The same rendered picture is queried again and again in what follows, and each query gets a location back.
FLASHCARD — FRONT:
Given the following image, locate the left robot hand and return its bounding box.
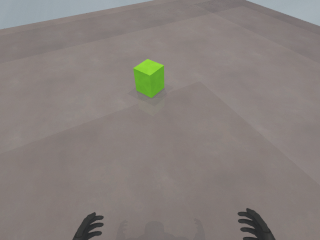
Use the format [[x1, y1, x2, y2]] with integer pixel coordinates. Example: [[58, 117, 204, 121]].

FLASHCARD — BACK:
[[72, 212, 104, 240]]

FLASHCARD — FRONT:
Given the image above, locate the carton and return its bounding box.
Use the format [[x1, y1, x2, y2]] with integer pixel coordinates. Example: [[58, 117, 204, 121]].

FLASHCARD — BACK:
[[133, 59, 165, 98]]

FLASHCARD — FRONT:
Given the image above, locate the right robot hand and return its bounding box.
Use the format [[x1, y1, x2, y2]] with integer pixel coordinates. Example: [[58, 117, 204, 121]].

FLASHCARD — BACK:
[[237, 208, 276, 240]]

